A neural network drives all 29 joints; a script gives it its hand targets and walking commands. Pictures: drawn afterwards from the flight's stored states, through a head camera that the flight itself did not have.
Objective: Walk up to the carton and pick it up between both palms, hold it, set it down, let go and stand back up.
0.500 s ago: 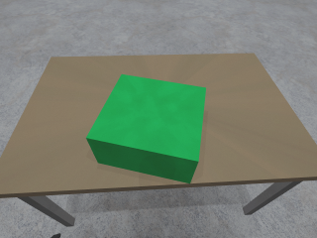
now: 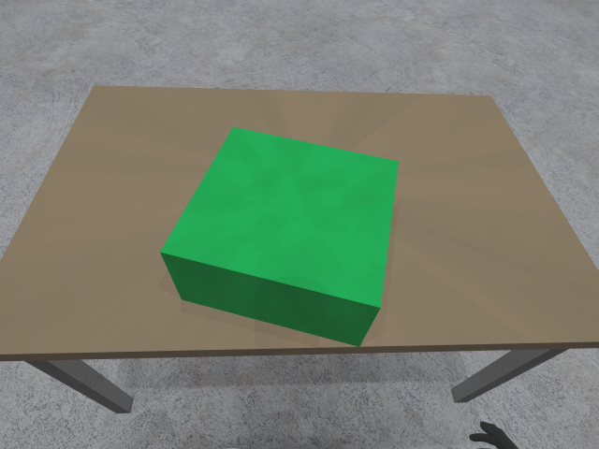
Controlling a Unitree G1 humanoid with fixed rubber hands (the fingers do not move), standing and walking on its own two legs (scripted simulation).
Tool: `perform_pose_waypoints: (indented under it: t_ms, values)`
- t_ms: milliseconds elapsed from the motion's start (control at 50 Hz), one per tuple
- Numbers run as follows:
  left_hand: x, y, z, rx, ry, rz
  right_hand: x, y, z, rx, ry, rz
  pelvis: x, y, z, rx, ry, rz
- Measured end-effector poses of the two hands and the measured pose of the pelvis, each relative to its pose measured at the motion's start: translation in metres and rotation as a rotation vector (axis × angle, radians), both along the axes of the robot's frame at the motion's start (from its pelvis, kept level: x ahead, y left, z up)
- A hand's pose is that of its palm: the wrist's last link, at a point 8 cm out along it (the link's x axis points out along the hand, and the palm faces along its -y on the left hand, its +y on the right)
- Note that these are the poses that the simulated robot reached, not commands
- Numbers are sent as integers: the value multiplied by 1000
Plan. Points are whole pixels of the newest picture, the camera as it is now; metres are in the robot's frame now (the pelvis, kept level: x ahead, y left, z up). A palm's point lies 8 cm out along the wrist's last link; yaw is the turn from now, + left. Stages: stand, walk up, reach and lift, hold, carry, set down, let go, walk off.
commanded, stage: walk up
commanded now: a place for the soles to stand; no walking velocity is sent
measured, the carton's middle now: (291, 229) +0.47 +0.02 -0.05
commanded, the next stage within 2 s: reach and lift in 0.94 s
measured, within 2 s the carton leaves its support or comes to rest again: neither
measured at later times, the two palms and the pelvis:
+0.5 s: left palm out of the picture +0.10 +0.26 -0.10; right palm out of the picture +0.09 -0.31 -0.10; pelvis +0.01 -0.02 +0.02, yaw -1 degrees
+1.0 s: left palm out of the picture +0.11 +0.26 -0.10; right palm out of the picture +0.08 -0.31 -0.11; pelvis +0.00 -0.03 +0.01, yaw -1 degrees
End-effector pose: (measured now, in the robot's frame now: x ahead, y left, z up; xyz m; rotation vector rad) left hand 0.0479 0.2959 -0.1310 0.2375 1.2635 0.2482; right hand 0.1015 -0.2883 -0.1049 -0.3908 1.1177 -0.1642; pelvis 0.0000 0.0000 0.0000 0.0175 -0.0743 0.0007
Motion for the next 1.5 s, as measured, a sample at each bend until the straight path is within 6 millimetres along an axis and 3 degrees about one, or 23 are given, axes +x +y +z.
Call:
perform_pose_waypoints:
  t_ms: [140,320,480,720,880,980,1120,1200,1320,1500]
  values:
    - [-1,-15,13,0,12,-24,6,-5,-2,49,14,-26,3,-9,8,-11,-2,1]
    - [29,-29,28,10,-62,-45,5,-17,1,63,16,-45,5,-17,16,-11,6,4]
    - [50,-39,34,7,-100,-77,-8,-26,1,62,29,-76,6,-23,18,-11,16,-8]
    - [54,-43,32,5,-85,-91,-34,-31,-1,57,75,-115,8,-26,18,-10,19,-28]
    - [53,-44,32,2,-82,-99,-37,-27,-3,68,75,-112,7,-27,18,-14,21,-31]
    - [56,-40,29,8,-54,-65,-25,-25,-2,73,15,-95,1,-27,14,-12,40,-24]
    - [97,-47,24,-13,-77,-84,23,-20,2,84,-155,-27,-25,-30,-4,-19,49,-5]
    - [112,-55,30,-37,-170,-109,32,-10,17,77,-253,-19,-30,-31,-4,-22,11,-6]
    - [102,-53,38,-50,-206,-96,15,1,34,73,-280,-39,-27,-28,3,-23,-22,-10]
    - [81,-28,51,-26,-237,-81,-18,13,36,74,-276,-84,-30,-15,7,-14,-24,-33]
